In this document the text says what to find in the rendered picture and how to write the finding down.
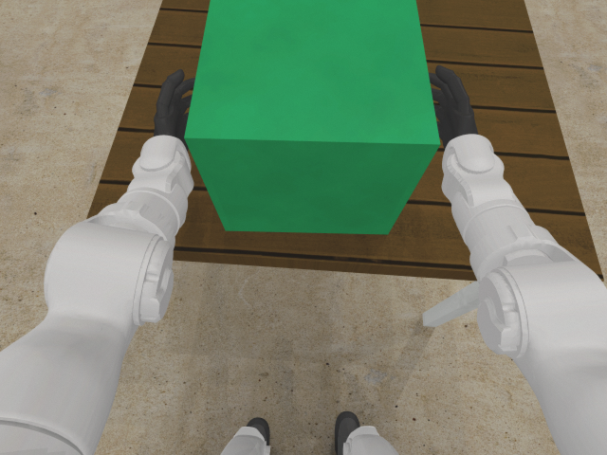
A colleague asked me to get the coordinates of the right robot thigh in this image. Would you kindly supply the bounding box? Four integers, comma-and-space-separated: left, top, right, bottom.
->
343, 434, 399, 455

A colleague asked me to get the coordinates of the right robot hand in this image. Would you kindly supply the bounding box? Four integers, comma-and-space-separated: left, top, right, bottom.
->
429, 65, 478, 149

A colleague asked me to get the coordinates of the robot left upper arm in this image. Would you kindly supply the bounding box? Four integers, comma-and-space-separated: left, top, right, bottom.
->
0, 222, 174, 455

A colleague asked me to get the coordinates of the carton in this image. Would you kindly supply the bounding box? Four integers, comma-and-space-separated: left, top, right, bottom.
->
184, 0, 440, 235

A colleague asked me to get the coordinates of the robot left forearm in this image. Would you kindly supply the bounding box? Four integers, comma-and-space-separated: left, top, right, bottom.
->
44, 136, 194, 307

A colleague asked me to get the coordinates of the left robot hand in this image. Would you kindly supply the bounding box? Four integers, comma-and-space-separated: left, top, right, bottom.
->
154, 69, 195, 152

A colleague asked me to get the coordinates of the robot right forearm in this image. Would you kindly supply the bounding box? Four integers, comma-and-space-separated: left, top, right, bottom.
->
442, 134, 607, 295

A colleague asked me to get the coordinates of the table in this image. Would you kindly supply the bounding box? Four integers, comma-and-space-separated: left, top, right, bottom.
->
86, 0, 604, 327

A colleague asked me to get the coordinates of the right robot shin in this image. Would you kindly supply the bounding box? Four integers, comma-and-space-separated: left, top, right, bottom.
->
346, 426, 379, 443

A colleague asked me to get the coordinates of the robot right upper arm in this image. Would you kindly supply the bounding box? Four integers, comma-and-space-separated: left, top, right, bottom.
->
477, 261, 607, 455

